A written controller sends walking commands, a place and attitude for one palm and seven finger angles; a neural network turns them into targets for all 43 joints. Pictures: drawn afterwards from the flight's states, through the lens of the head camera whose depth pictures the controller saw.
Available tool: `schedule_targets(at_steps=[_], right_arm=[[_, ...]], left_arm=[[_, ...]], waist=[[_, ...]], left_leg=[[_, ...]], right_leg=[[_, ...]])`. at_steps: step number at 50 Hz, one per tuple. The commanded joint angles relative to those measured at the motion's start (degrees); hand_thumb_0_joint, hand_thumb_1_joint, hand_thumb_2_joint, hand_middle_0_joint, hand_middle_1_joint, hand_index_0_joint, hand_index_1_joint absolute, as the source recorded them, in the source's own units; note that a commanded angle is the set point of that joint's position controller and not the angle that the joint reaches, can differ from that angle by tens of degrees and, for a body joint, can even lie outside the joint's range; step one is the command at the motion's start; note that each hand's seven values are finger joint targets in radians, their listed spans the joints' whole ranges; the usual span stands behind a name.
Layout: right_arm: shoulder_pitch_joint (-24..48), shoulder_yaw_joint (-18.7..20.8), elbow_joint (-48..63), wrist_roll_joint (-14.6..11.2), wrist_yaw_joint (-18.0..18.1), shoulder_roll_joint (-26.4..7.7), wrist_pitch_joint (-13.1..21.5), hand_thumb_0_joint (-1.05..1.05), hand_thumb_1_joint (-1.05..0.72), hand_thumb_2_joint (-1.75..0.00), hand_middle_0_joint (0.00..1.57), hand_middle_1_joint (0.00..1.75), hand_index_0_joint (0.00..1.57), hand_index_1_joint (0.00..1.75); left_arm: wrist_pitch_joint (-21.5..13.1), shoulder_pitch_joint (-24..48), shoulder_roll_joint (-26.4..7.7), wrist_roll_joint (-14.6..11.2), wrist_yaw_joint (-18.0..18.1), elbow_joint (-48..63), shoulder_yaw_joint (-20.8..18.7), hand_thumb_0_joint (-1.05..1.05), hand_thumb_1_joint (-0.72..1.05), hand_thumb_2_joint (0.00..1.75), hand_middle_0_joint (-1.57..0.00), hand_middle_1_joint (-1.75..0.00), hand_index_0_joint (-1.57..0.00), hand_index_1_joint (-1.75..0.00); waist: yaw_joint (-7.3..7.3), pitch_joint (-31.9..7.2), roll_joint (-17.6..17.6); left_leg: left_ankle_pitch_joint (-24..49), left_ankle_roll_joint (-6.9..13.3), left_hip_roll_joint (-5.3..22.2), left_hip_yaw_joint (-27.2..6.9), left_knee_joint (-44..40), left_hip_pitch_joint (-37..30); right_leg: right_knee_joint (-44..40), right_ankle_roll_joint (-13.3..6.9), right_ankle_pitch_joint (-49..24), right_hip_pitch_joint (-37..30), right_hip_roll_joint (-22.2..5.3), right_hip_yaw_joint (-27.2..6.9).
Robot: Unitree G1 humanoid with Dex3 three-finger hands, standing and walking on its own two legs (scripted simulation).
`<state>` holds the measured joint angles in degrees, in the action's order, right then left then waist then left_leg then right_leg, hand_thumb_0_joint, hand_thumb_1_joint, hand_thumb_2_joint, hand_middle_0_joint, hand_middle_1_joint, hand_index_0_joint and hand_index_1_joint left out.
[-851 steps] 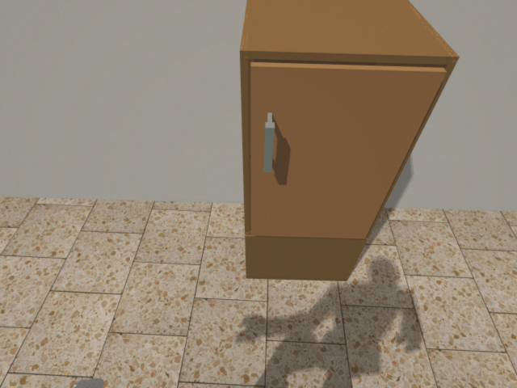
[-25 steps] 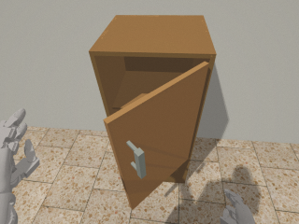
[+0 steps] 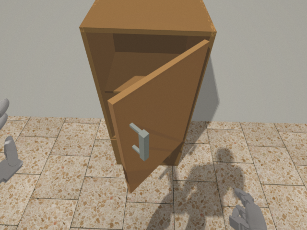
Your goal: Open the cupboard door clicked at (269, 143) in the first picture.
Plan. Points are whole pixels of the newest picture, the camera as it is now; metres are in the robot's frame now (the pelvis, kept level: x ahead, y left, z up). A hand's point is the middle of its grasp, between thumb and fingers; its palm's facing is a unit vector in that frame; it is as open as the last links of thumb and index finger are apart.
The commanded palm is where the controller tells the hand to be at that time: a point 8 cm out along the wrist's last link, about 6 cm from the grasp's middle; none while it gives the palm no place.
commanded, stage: step back with the hand held close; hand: left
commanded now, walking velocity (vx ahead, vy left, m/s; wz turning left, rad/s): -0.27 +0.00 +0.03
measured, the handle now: (139, 142) +0.35 +0.07 +0.01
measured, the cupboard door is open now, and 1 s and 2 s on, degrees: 48 48 48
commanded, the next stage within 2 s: stop stepping back and stand still in 0.64 s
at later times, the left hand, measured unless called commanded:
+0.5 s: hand out of the picture +0.12 +0.29 +0.17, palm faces +0.48 -0.75 -0.46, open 7.4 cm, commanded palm +0.05 +0.32 +0.18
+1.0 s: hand out of the picture +0.05 +0.24 +0.16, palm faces +0.39 -0.80 -0.45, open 7.4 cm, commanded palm -0.01 +0.27 +0.18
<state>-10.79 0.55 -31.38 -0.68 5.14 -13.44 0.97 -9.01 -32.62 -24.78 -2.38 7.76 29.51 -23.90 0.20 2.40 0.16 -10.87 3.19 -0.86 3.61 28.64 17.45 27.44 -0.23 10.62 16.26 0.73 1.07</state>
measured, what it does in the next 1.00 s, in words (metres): walks backwards: right foot, then left foot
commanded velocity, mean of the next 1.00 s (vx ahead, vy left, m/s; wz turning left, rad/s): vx -0.20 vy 0.02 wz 0.00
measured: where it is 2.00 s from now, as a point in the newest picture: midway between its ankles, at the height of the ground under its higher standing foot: outside the picture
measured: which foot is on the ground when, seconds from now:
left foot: down 0.00-0.76, up 0.78-0.86, down 0.88-1.00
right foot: down 0.00-0.36, up 0.38-0.70, down 0.72-1.00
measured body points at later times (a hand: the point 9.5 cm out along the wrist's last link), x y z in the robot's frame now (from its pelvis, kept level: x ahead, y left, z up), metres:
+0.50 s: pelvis -0.08 +0.01 +0.00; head -0.05 +0.05 +0.44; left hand +0.09 +0.33 +0.20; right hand +0.09 -0.21 -0.08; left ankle +0.02 +0.09 -0.74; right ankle -0.11 -0.13 -0.67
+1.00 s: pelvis -0.16 -0.02 -0.01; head -0.16 +0.00 +0.44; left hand +0.02 +0.28 +0.19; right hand -0.02 -0.28 -0.08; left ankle -0.08 +0.08 -0.74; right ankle -0.25 -0.12 -0.74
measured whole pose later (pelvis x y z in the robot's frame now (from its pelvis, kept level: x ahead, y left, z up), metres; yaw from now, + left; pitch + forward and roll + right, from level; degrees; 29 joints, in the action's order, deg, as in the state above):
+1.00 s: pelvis -0.16 -0.02 -0.01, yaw -2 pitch +0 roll +0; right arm -12.9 -0.3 -36.4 -0.4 5.4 -13.6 5.1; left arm -9.7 -31.7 -25.5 -3.7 8.4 28.3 -25.4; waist -0.8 -1.0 -2.0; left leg -7.7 1.8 -1.2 1.0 29.1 21.7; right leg 29.1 -0.8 23.1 6.2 1.4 0.4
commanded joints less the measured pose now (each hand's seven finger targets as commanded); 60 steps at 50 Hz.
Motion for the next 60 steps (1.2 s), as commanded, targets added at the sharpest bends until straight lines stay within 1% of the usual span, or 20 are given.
schedule_targets(at_steps=[1, 7, 11, 13, 16, 18, 19, 20, 22, 31, 34, 37, 39, 40, 46, 49, 52, 55, 57, 60], right_arm=[[5.4, 2.6, 9.7, 0.0, 0.3, -7.7, 4.2, 0.00, -0.90, -0.90, 0.20, 0.30, 0.20, 0.30], [4.1, 2.9, 9.2, 0.3, 0.1, -7.4, 5.8, 0.00, -0.90, -0.90, 0.20, 0.30, 0.20, 0.30], [2.3, 3.0, 6.6, 0.6, -0.5, -6.2, 5.8, 0.00, -0.90, -0.90, 0.20, 0.30, 0.20, 0.30], [2.5, 2.5, 5.6, 0.8, -0.9, -5.3, 5.5, 0.00, -0.90, -0.90, 0.20, 0.30, 0.20, 0.30], [4.0, 2.1, 5.7, 0.7, -0.2, -5.8, 5.1, 0.00, -0.90, -0.90, 0.20, 0.30, 0.20, 0.30], [5.5, 2.3, 6.6, 1.2, 0.2, -7.2, 6.3, 0.00, -0.90, -0.90, 0.20, 0.30, 0.20, 0.30], [5.8, 2.6, 6.5, 1.7, 0.2, -6.5, 7.0, 0.00, -0.90, -0.90, 0.20, 0.30, 0.20, 0.30], [4.1, 3.0, 6.1, 2.0, -0.1, -5.0, 7.6, 0.00, -0.90, -0.90, 0.20, 0.30, 0.20, 0.30], [4.3, 3.4, 4.5, 1.9, -1.0, -4.9, 8.8, 0.00, -0.90, -0.90, 0.20, 0.30, 0.20, 0.30], [3.6, 2.4, 1.7, 2.2, -1.8, -5.2, 9.3, 0.00, -0.90, -0.90, 0.20, 0.30, 0.20, 0.30], [4.6, 2.2, 2.6, 2.4, -2.0, -5.0, 7.2, 0.00, -0.90, -0.90, 0.20, 0.30, 0.20, 0.30], [6.9, 1.2, 3.6, 1.7, -1.7, -3.8, 6.3, 0.00, -0.90, -0.90, 0.20, 0.30, 0.20, 0.30], [7.1, 1.9, 4.7, -0.1, -1.2, -4.6, 6.3, 0.00, -0.90, -0.90, 0.20, 0.30, 0.20, 0.30], [6.4, 1.2, 5.1, -0.1, -0.9, -3.6, 5.8, 0.00, -0.90, -0.90, 0.20, 0.30, 0.20, 0.30], [3.2, 1.4, 4.3, -0.1, 0.8, -6.8, 7.4, 0.00, -0.90, -0.90, 0.20, 0.30, 0.20, 0.30], [4.2, 1.3, 4.4, 0.5, 0.6, -6.8, 8.4, 0.00, -0.90, -0.90, 0.20, 0.30, 0.20, 0.30], [5.0, 1.1, 5.0, 0.9, 0.3, -6.0, 8.6, 0.00, -0.90, -0.90, 0.20, 0.30, 0.20, 0.30], [4.1, 2.0, 4.2, 1.1, 0.2, -5.7, 8.0, 0.00, -0.90, -0.90, 0.20, 0.30, 0.20, 0.30], [3.1, 2.0, 3.0, 1.1, 0.1, -5.7, 7.9, 0.00, -0.90, -0.90, 0.20, 0.30, 0.20, 0.30], [2.9, 1.7, 2.3, 0.9, 0.7, -5.9, 8.9, 0.00, -0.90, -0.90, 0.20, 0.30, 0.20, 0.30]], left_arm=[[-4.8, 1.5, -8.7, 1.1, 1.8, 11.2, -8.0, 0.00, 0.90, 0.90, -0.20, -0.30, -0.20, -0.30], [-5.9, 4.7, -8.2, 2.2, 1.8, 12.2, -8.1, 0.00, 0.90, 0.90, -0.20, -0.30, -0.20, -0.30], [-6.0, 6.3, -8.7, 1.2, 2.7, 12.9, -6.6, 0.00, 0.90, 0.90, -0.20, -0.30, -0.20, -0.30], [-5.9, 6.2, -9.0, 0.9, 3.4, 12.8, -6.5, 0.00, 0.90, 0.90, -0.20, -0.30, -0.20, -0.30], [-5.9, 5.8, -10.4, 0.8, 3.8, 15.3, -8.2, 0.00, 0.90, 0.90, -0.20, -0.30, -0.20, -0.30], [-7.6, 5.3, -11.1, 1.5, 3.5, 17.6, -10.8, 0.00, 0.90, 0.90, -0.20, -0.30, -0.20, -0.30], [-8.0, 4.6, -11.0, 2.2, 3.3, 16.7, -11.1, 0.00, 0.90, 0.90, -0.20, -0.30, -0.20, -0.30], [-7.9, 5.0, -11.2, 2.0, 3.3, 16.8, -11.9, 0.00, 0.90, 0.90, -0.20, -0.30, -0.20, -0.30], [-7.6, 3.7, -9.5, 1.0, 3.5, 15.4, -10.2, 0.00, 0.90, 0.90, -0.20, -0.30, -0.20, -0.30], [-5.6, 2.4, -8.6, -1.2, 2.3, 16.3, -6.1, 0.00, 0.90, 0.90, -0.20, -0.30, -0.20, -0.30], [-6.8, 0.1, -12.9, -2.2, 0.9, 17.4, -9.7, 0.00, 0.90, 0.90, -0.20, -0.30, -0.20, -0.30], [-8.6, 1.6, -16.8, -3.1, 1.0, 17.0, -13.2, 0.00, 0.90, 0.90, -0.20, -0.30, -0.20, -0.30], [-6.9, -0.7, -14.7, -2.6, 1.2, 15.3, -12.0, 0.00, 0.90, 0.90, -0.20, -0.30, -0.20, -0.30], [-5.6, -3.9, -14.5, -2.2, 1.4, 13.5, -12.8, 0.00, 0.90, 0.90, -0.20, -0.30, -0.20, -0.30], [-4.0, 0.5, -10.5, -1.1, 2.1, 7.0, -8.3, 0.00, 0.90, 0.90, -0.20, -0.30, -0.20, -0.30], [-5.0, 3.3, -10.8, -0.9, 1.7, 12.1, -7.3, 0.00, 0.90, 0.90, -0.20, -0.30, -0.20, -0.30], [-4.9, 0.7, -9.7, -0.7, 1.8, 11.5, -7.1, 0.00, 0.90, 0.90, -0.20, -0.30, -0.20, -0.30], [-5.3, 0.7, -10.3, -0.7, 2.0, 11.8, -7.3, 0.00, 0.90, 0.90, -0.20, -0.30, -0.20, -0.30], [-5.3, 3.6, -10.1, -0.3, 2.3, 11.3, -7.2, 0.00, 0.90, 0.90, -0.20, -0.30, -0.20, -0.30], [-5.4, 8.5, -9.1, 0.1, 2.2, 7.5, -5.9, 0.00, 0.90, 0.90, -0.20, -0.30, -0.20, -0.30]], waist=[[0.53, -5.6, 7.3], [0.12, -4.9, 4.3], [-0.97, -4.8, -8.1], [-1.05, -7.0, -9.4], [-0.99, -4.1, -0.2], [0.02, -6.3, 19.3], [-0.46, -6.5, 23.5], [-0.67, -6.1, 16.2], [-0.11, -7.4, 5.6], [0.18, -15.1, 14.0], [0.93, -16.9, 11.0], [0.77, -14.6, -1.8], [1.01, -14.7, -11.8], [0.35, -13.5, -10.0], [-0.57, -8.8, 3.4], [-0.26, -9.8, 9.5], [-0.37, -4.5, 5.6], [-0.93, -3.1, -1.1], [-1.19, -1.9, -2.9], [-1.58, 0.8, 0.8]], left_leg=[[-20.4, 2.6, 10.5, -13.3, -14.9, 18.1], [-27.0, 3.3, 9.7, -12.8, -11.1, 23.1], [-14.4, -1.8, 1.0, -5.6, 13.7, 2.6], [-11.3, -2.3, 0.6, -4.6, 19.6, -2.5], [-11.7, -1.2, 3.6, -8.7, 0.5, -1.0], [-24.8, 3.9, 16.8, -24.3, -18.3, 17.6], [-33.6, 6.4, 21.1, -30.0, -25.6, 25.0], [-26.3, 7.0, 21.1, -30.4, -23.9, 20.1], [-8.4, 7.0, 18.5, -23.5, -15.3, 5.1], [5.9, 0.6, 12.7, -13.3, -18.6, -12.3], [17.3, -2.1, 10.3, -8.8, -11.2, -14.3], [0.6, -4.3, 4.0, -1.3, 4.7, -12.7], [-5.3, -3.9, -0.5, -2.1, 17.2, -4.7], [-5.0, -3.4, 0.6, -2.6, 17.5, 0.4], [24.9, 0.3, 6.7, -9.0, -1.2, -13.2], [9.9, 1.0, 8.9, -14.8, -8.4, -8.2], [-11.4, -1.7, 5.2, -11.3, -11.2, -0.6], [-4.8, -4.0, 0.9, -5.6, 6.1, -7.1], [-2.1, -3.7, 1.3, -5.8, 12.4, -5.5], [0.6, -2.8, 3.0, -7.3, 1.2, -6.8]], right_leg=[[6.5, 0.7, -1.1, -15.4, -0.9, -3.7], [7.6, 0.3, 2.5, -14.7, -1.3, -6.5], [-12.2, -6.3, 17.8, 10.7, -13.6, -19.6], [-12.5, -7.6, 12.7, 13.4, -16.5, -16.9], [-3.8, -3.6, 9.3, 12.2, -9.7, -9.6], [18.9, 1.2, 8.6, -4.7, 1.4, -2.0], [34.3, 1.4, 12.7, -9.6, 4.2, -3.1], [40.4, 0.9, 14.8, -2.9, 3.9, -5.2], [36.5, 0.7, 16.8, 7.3, 2.0, -5.8], [3.2, -0.4, 17.6, -1.6, 4.1, 2.0], [-12.3, -1.7, 4.2, -5.3, 1.4, 0.6], [-13.9, -4.0, -12.0, 4.1, -12.2, -7.8], [-8.7, -3.4, -27.0, 0.6, -13.7, -7.8], [-5.0, -4.2, -32.5, -3.5, -13.6, -6.0], [-1.6, 2.3, -13.5, 0.7, -2.4, -1.5], [-1.8, 1.6, 6.1, -3.0, -0.2, -0.8], [-9.3, -0.9, 14.0, -3.9, -1.3, -1.9], [-17.5, -5.3, 23.7, 8.3, -8.7, -9.8], [-16.6, -7.3, 17.7, 9.6, -12.0, -11.4], [-10.9, -3.6, 8.9, 6.5, -6.9, -6.4]])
